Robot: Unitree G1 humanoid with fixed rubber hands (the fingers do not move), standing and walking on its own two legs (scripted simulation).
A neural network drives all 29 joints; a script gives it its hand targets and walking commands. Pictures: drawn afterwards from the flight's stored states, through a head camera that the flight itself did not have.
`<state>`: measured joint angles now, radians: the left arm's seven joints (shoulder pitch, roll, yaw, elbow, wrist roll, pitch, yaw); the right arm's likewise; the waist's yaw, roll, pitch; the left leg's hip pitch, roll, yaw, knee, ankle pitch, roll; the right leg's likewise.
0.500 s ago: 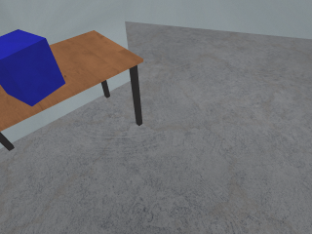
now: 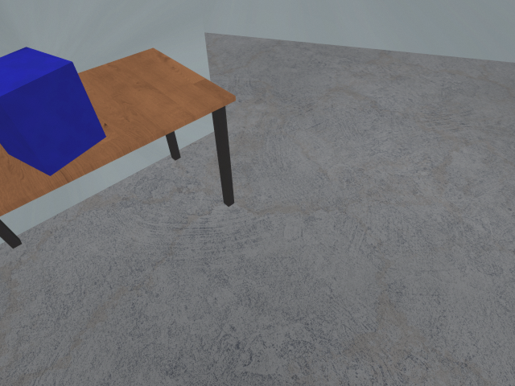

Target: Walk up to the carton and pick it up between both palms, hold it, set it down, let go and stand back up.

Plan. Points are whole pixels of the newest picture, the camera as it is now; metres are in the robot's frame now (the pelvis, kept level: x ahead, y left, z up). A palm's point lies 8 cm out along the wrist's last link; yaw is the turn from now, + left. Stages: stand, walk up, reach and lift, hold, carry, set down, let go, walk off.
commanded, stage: stand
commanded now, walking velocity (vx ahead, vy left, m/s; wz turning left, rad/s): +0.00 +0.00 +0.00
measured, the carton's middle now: (38, 111) +0.85 +0.64 -0.03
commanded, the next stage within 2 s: walk up in 0.76 s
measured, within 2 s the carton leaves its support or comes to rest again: neither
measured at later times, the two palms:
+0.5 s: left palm out of the picture +0.09 +0.29 -0.12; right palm out of the picture +0.08 -0.29 -0.12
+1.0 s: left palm out of the picture +0.09 +0.29 -0.11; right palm out of the picture +0.07 -0.30 -0.12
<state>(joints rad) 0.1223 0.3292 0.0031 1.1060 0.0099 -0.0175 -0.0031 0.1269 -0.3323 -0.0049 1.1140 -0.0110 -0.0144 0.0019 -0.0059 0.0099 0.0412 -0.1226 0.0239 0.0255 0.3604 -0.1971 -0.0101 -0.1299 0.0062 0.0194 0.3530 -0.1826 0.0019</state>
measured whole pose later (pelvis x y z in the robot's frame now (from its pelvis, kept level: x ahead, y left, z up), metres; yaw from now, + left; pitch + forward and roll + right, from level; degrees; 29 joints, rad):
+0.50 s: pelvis +0.01 +0.00 +0.00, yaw +0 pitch -2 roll +0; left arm 0.11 0.33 0.01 1.10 0.01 -0.01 0.00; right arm 0.12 -0.34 -0.01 1.12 -0.01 -0.01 0.00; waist -0.01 0.01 0.04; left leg -0.10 0.03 0.03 0.34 -0.20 -0.01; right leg -0.11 0.01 0.02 0.34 -0.19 0.00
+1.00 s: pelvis +0.01 +0.00 +0.00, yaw +2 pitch -2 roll -1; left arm 0.12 0.33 0.03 1.07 0.02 -0.02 0.00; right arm 0.16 -0.35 -0.03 1.08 -0.02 0.01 0.03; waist -0.02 0.03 0.04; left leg -0.14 0.03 0.00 0.42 -0.25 0.00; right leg -0.11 0.01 -0.01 0.34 -0.20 -0.01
